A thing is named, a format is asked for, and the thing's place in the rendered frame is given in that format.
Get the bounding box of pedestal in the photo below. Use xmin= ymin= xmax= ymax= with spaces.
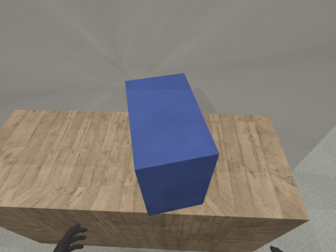
xmin=0 ymin=110 xmax=310 ymax=252

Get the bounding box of carton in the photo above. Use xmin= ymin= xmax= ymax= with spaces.
xmin=125 ymin=73 xmax=219 ymax=216

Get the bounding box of robot left hand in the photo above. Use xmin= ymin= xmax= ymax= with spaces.
xmin=53 ymin=224 xmax=88 ymax=252

